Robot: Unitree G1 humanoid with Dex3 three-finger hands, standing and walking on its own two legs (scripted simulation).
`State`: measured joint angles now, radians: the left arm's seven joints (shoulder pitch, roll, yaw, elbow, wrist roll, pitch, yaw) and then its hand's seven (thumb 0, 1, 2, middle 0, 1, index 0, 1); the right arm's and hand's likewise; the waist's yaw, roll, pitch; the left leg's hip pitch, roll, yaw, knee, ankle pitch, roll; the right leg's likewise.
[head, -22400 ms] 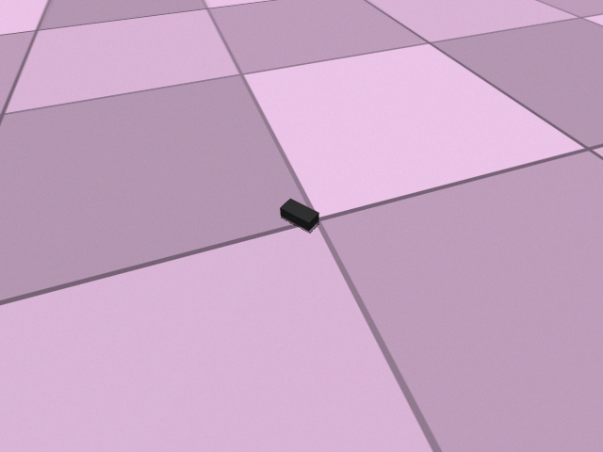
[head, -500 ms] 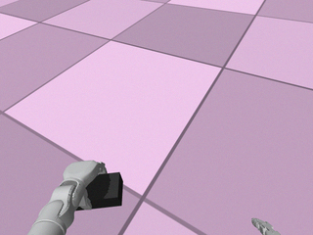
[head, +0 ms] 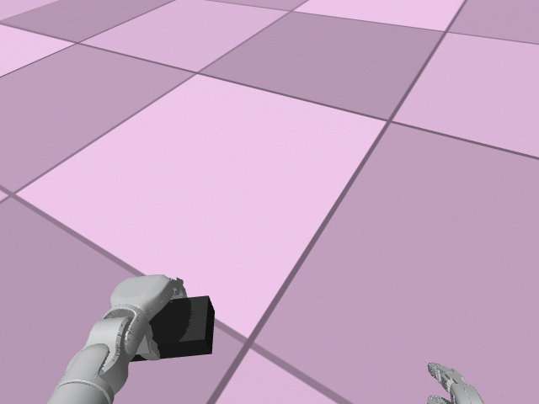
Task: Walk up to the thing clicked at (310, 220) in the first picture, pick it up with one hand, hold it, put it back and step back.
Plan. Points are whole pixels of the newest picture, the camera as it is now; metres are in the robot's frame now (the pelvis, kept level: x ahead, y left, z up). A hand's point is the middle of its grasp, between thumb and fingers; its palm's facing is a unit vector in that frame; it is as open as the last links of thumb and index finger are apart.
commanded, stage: hold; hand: left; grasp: from above
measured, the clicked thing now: (162, 328) +0.29 +0.22 -0.09
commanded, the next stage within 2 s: crouch in 0.40 s
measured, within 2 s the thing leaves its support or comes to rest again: neither
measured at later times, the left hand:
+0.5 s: hand (154, 320) +0.29 +0.22 -0.05, palm faces -0.46 -0.06 -0.89, open 10.6 cm
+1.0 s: hand (173, 336) +0.31 +0.22 -0.17, palm faces -0.46 +0.04 -0.89, open 10.6 cm
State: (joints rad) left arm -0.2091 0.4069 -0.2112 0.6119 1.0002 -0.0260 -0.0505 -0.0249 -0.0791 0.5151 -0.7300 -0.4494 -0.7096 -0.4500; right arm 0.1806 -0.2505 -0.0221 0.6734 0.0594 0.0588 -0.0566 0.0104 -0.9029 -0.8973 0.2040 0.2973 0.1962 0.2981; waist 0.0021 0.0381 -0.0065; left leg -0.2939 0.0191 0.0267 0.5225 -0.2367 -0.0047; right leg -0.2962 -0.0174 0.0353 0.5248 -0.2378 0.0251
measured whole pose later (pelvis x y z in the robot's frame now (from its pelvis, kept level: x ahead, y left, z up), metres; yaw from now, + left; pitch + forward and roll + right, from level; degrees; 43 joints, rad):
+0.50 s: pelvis +0.01 +0.00 +0.00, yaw +0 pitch +1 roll +0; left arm -0.21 0.40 -0.21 0.62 1.01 -0.02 -0.02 -0.02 -0.08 0.52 -0.72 -0.47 -0.70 -0.47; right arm 0.19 -0.25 -0.03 0.69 0.06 0.07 -0.05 0.01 -0.90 -0.90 0.20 0.30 0.20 0.30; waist 0.00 0.04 0.00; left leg -0.28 0.02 0.02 0.51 -0.24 -0.01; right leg -0.28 -0.02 0.03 0.51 -0.24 0.02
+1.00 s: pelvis -0.01 +0.00 -0.06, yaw +1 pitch +15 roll -1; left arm -0.43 0.36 -0.18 1.05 1.19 -0.10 0.30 -0.02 -0.08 0.53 -0.73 -0.46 -0.70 -0.47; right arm 0.21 -0.26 -0.07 0.71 -0.01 0.05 0.00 0.01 -0.89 -0.90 0.21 0.30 0.20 0.30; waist -0.05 0.00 -0.10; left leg -0.82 0.02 -0.01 0.97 -0.40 -0.01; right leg -0.80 -0.01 0.01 0.95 -0.40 0.03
